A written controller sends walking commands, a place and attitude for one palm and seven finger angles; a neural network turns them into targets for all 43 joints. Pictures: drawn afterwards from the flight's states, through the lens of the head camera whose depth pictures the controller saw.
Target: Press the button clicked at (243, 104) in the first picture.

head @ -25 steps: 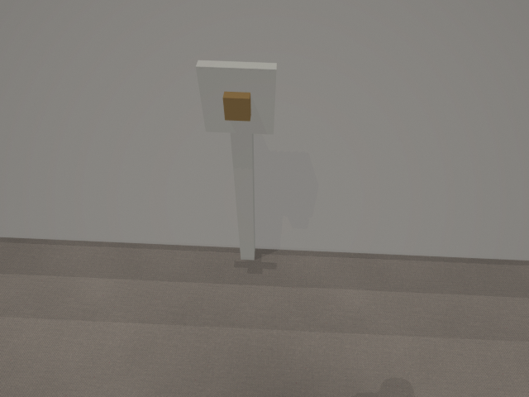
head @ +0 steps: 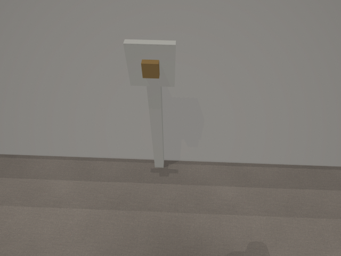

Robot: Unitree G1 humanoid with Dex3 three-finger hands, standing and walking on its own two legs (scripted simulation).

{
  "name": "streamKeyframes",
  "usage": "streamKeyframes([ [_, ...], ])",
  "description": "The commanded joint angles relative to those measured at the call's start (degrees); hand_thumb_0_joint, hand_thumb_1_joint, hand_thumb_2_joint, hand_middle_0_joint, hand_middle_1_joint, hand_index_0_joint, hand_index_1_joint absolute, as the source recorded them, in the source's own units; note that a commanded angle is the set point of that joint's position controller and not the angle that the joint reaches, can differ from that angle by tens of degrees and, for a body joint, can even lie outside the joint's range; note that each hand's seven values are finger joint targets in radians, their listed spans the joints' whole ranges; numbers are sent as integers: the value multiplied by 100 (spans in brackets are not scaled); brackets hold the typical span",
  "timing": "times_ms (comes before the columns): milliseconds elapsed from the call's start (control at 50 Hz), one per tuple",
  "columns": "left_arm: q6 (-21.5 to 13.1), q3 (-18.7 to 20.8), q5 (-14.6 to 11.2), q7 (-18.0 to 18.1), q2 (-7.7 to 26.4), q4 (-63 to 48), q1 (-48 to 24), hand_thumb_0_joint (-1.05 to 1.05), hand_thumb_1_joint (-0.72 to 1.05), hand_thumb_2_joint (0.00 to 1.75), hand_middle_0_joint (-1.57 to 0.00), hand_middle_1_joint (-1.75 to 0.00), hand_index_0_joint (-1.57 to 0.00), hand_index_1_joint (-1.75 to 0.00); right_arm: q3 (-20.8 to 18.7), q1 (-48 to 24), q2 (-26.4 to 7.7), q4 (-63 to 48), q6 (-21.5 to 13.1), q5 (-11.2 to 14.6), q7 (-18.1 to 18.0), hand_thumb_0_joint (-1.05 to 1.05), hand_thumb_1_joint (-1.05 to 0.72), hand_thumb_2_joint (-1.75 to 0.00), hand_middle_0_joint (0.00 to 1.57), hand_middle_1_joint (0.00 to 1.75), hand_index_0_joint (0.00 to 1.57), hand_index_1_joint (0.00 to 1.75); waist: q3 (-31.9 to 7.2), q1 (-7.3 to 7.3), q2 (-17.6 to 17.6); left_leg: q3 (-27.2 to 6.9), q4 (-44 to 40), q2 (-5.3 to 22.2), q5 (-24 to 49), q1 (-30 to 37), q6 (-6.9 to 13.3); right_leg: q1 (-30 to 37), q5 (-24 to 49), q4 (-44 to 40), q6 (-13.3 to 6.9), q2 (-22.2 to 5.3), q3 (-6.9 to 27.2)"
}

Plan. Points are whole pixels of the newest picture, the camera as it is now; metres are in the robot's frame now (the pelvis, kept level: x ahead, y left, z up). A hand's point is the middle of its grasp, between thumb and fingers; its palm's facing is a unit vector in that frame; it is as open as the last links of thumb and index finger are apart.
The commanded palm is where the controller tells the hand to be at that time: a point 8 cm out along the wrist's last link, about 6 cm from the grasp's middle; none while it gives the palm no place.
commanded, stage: look at it before walking up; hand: left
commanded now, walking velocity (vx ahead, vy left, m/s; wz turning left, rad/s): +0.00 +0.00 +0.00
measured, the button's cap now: (150, 68) +0.72 +0.11 +0.03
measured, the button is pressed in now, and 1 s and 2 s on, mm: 0 0 0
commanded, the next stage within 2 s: take the last steps up to it in 0.34 s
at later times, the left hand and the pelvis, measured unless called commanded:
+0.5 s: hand out of the picture +0.03 +0.19 -0.17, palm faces +0.01 -0.97 -0.24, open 7.4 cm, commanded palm none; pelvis +0.01 -0.01 +0.00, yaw +0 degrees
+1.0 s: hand out of the picture +0.12 +0.15 -0.19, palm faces -0.03 -0.98 -0.18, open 7.3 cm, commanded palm none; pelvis +0.10 -0.02 -0.01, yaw -2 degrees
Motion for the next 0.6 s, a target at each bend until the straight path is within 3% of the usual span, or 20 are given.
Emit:
streamKeyframes([
  [0,-84,127,0,15,739,-151,271,0,90,90,-20,-30,-20,-30,-119,289,-666,-162,-79,15,-36,0,-90,-90,20,30,20,30,-58,1,-28,-515,-332,592,841,48,135,-141,752,-436,-83,-729,680],
  [180,-84,130,-1,3,845,-174,165,0,90,90,-20,-30,-20,-30,-120,160,-769,-172,-69,22,-25,0,-90,-90,20,30,20,30,19,17,-76,-508,-407,603,697,40,131,-157,575,-527,-81,-716,691],
  [440,-108,146,-6,-6,982,-185,4,0,90,90,-20,-30,-20,-30,-131,14,-902,-172,-87,13,-22,0,-90,-90,20,30,20,30,-174,11,-62,-496,-418,634,927,171,104,7,1002,-505,-85,-776,697],
  [480,-58,63,-21,8,571,-60,239,0,90,90,-20,-30,-20,-30,-38,253,-470,-42,-36,-8,-12,0,-90,-90,20,30,20,30,-225,0,-150,-396,-364,596,445,196,62,-30,277,-563,-27,-715,665],
  [540,38,129,32,-52,688,-44,289,0,90,90,-20,-30,-20,-30,-88,365,-527,-15,27,-70,23,0,-90,-90,20,30,20,30,197,-10,-209,-291,-207,479,-918,-206,95,-378,-1356,-552,-146,-674,827],
  [580,63,180,50,-87,723,-67,400,0,90,90,-20,-30,-20,-30,-116,354,-513,-69,37,-79,40,0,-90,-90,20,30,20,30,448,31,-331,-248,-55,428,-1307,-438,135,-562,-1887,-589,-229,-670,923],
])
